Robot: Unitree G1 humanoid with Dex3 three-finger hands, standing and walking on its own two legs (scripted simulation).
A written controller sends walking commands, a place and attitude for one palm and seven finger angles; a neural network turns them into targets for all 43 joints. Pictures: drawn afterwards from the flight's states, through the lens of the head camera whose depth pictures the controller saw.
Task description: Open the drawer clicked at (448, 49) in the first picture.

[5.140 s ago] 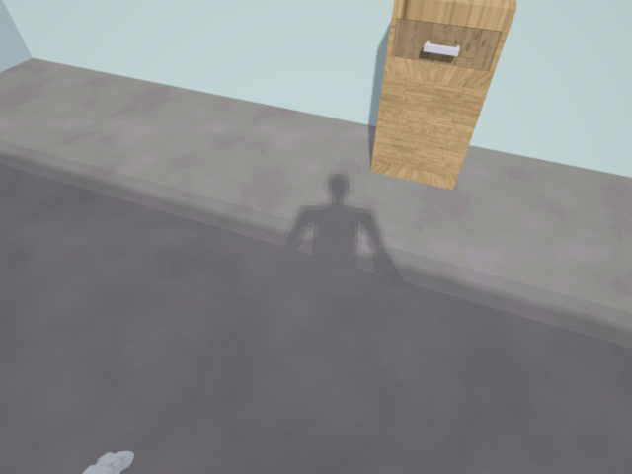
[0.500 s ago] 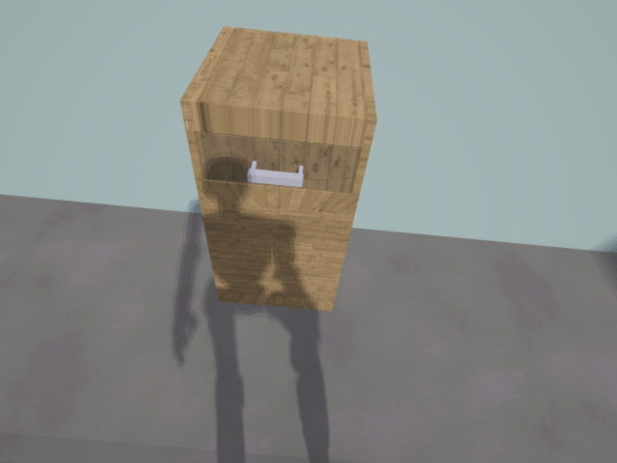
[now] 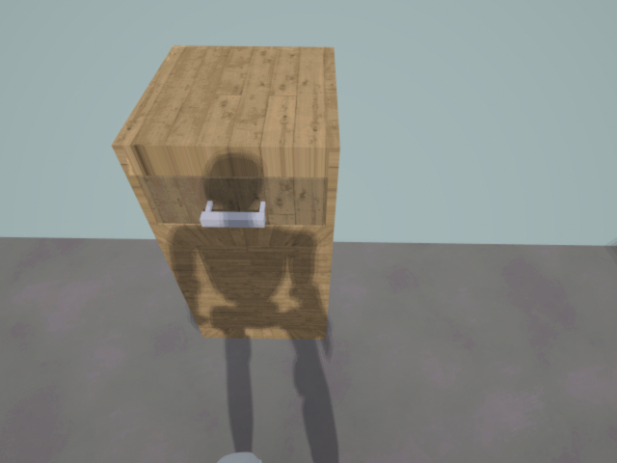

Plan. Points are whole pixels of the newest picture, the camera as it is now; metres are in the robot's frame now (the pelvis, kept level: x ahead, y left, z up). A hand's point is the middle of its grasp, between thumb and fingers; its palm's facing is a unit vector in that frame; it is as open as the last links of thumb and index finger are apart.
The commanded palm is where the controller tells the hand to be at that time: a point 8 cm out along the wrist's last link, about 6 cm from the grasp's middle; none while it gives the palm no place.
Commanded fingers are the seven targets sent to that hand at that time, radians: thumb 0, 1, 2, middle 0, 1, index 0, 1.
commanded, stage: take the last steps up to it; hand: left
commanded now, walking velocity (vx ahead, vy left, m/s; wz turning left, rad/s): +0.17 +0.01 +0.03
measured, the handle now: (234, 212) +0.61 +0.18 -0.10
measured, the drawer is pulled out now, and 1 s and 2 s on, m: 0.00 0.00 0.00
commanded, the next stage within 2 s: come to a stop and stand still in 0.08 s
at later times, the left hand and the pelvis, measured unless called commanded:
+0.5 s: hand out of the picture +0.12 +0.20 -0.17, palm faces +0.02 -0.98 -0.21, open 7.4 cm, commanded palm none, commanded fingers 0.00 0.90 0.90 -0.20 -0.30 -0.20 -0.30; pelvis +0.11 +0.01 +0.00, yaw -1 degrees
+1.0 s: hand out of the picture +0.12 +0.18 -0.16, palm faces +0.06 -0.96 -0.26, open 7.3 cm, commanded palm none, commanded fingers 0.00 0.90 0.90 -0.20 -0.30 -0.20 -0.30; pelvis +0.08 -0.01 +0.01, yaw +0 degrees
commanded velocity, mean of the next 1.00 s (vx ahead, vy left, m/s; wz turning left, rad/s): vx -0.05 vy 0.04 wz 0.00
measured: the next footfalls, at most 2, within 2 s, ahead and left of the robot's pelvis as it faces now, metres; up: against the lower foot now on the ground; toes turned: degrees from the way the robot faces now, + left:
left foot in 0.20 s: +0.16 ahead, +0.13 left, +0.00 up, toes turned +8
right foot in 0.58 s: +0.15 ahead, -0.12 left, +0.00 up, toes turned -7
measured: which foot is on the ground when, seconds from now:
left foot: up 0.00-0.18, down 0.20-0.60, up 0.62-1.00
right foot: down 0.00-0.20, up 0.22-0.56, down 0.58-1.00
